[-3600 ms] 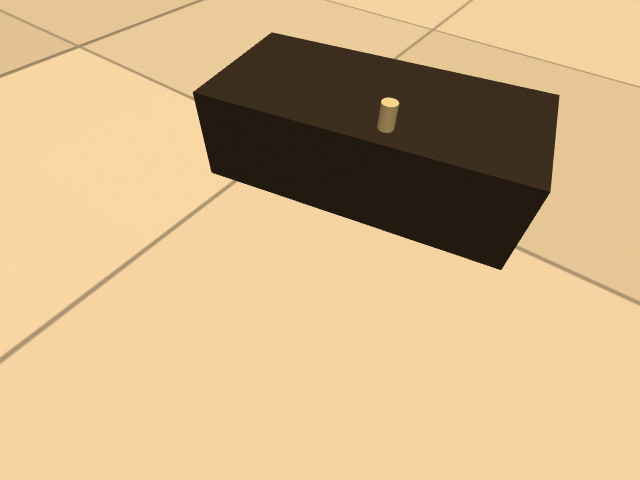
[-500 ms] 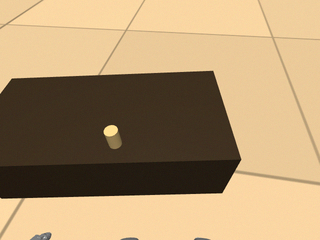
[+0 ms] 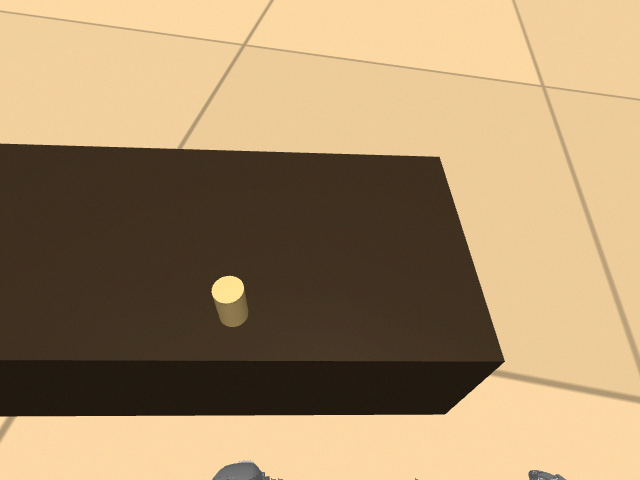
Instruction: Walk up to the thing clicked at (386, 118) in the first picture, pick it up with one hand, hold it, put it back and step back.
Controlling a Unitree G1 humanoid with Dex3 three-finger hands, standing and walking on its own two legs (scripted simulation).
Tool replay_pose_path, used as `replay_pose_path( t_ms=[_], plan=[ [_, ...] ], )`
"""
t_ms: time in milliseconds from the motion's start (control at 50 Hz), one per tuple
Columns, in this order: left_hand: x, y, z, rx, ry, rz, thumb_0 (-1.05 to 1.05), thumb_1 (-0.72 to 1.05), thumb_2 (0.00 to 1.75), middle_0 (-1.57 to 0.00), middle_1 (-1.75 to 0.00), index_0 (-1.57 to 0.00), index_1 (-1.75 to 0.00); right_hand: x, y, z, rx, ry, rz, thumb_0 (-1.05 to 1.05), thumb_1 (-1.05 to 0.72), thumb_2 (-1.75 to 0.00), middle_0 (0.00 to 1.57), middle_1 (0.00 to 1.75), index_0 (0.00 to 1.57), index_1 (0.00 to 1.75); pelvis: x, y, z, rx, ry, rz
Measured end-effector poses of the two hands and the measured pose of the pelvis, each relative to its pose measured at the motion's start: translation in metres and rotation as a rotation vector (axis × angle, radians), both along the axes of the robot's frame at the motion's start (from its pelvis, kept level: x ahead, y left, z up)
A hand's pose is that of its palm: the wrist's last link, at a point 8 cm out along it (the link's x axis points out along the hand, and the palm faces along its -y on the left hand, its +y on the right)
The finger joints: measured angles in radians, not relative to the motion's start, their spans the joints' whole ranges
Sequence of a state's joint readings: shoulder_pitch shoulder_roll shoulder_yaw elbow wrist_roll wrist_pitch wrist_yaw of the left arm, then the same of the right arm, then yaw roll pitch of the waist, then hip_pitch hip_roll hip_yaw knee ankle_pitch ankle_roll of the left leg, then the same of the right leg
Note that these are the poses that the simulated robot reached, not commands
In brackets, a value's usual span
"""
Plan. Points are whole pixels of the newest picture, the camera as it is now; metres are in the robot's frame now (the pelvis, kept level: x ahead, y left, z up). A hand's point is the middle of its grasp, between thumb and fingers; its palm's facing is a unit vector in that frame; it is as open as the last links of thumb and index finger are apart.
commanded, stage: walk up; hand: left
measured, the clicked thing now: (231, 302) +0.48 +0.19 -0.28
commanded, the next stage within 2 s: stand in 1.20 s
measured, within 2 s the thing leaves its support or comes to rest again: neither
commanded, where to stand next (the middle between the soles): +0.07 -0.03 m, yaw +1 degrees
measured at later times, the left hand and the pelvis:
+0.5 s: hand out of the picture +0.12 +0.24 -0.12, palm faces -0.02 -0.94 -0.33, open 7.4 cm; pelvis +0.02 -0.01 +0.03, yaw +0 degrees
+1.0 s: hand out of the picture +0.11 +0.24 -0.13, palm faces -0.01 -0.95 -0.31, open 7.4 cm; pelvis +0.03 -0.01 +0.03, yaw +0 degrees
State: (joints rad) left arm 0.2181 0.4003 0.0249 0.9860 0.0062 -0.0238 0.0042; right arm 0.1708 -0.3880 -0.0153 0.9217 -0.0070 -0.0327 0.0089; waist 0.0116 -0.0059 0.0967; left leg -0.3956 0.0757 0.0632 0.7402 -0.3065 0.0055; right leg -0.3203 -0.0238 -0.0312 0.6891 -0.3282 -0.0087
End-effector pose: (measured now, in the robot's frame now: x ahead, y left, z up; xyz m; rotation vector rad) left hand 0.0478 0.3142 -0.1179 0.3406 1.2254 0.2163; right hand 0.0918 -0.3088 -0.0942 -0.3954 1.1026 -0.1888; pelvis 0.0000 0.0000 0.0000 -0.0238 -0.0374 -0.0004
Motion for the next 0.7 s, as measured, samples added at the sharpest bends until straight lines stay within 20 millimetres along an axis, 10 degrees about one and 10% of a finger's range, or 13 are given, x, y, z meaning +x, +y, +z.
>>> replay_pose_path(
  t_ms=[400,700],
  plan=[
    [0.063,-0.025,0.029,-0.029,-0.047,-0.009,0.0,0.9,0.9,-0.21,-0.3,-0.21,-0.3,0.027,0.001,0.005,0.059,0.033,-0.045,0.01,-0.9,-0.9,0.2,0.3,0.2,0.3,0.02,-0.01,0.025,0.023,-0.009,-0.004],
    [0.064,-0.038,0.029,-0.06,-0.01,0.001,0.0,0.9,0.9,-0.21,-0.3,-0.21,-0.3,0.002,-0.011,0.01,0.042,0.109,-0.083,0.01,-0.9,-0.9,0.2,0.3,0.2,0.3,0.024,-0.015,0.033,0.02,0.001,-0.006]
  ],
)
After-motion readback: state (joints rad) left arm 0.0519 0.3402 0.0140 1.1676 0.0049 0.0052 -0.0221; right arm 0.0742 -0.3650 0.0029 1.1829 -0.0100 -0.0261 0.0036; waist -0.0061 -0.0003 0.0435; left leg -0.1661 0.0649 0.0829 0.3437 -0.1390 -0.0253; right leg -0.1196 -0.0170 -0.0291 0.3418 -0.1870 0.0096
